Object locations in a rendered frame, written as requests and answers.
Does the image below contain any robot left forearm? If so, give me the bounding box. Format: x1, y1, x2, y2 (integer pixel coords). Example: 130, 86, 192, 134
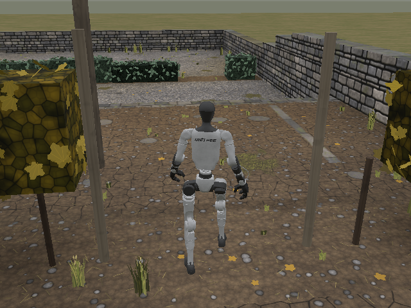
171, 152, 181, 173

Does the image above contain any robot left upper arm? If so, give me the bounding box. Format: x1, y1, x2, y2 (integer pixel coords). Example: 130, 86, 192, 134
175, 128, 193, 162

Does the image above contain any robot right forearm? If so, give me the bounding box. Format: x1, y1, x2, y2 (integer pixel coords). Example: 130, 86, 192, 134
231, 156, 246, 185

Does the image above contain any robot right hand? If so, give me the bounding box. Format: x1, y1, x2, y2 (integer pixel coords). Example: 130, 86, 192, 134
234, 182, 249, 200

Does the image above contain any robot right upper arm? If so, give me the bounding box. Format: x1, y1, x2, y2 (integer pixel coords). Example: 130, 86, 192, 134
220, 130, 237, 166

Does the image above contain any robot left hand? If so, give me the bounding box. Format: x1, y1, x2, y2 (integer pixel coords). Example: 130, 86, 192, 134
170, 170, 185, 182

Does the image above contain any right robot thigh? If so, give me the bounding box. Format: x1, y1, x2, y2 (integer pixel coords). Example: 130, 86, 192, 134
213, 178, 227, 211

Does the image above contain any humanoid robot torso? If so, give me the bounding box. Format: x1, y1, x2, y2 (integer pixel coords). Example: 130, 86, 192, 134
191, 126, 221, 193

